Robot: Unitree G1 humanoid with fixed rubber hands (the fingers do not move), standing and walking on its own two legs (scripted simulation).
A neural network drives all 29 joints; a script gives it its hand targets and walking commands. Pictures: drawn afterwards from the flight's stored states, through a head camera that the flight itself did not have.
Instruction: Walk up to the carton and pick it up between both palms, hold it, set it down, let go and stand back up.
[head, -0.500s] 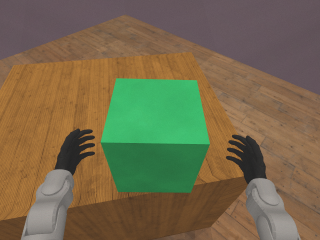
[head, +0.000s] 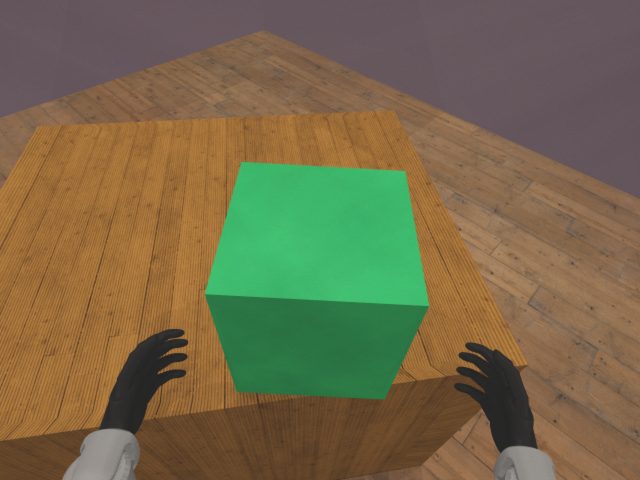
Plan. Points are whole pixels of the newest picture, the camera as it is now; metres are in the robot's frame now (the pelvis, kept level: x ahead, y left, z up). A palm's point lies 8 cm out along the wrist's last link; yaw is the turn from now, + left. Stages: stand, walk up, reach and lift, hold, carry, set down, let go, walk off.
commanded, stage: set down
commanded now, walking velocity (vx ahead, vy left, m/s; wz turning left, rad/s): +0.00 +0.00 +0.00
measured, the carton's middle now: (316, 286) +0.34 +0.04 +0.04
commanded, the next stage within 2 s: let go in 1.14 s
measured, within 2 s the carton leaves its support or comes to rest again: neither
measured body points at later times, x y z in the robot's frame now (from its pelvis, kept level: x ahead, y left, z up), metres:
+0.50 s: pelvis +0.00 +0.00 +0.00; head -0.01 +0.01 +0.45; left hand +0.19 +0.24 -0.02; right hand +0.19 -0.20 -0.04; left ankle +0.00 +0.11 -0.75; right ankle -0.02 -0.11 -0.75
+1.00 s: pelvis +0.00 -0.01 +0.00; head -0.02 -0.02 +0.45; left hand +0.20 +0.24 -0.02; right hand +0.17 -0.22 -0.08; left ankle +0.00 +0.11 -0.75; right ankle -0.02 -0.11 -0.75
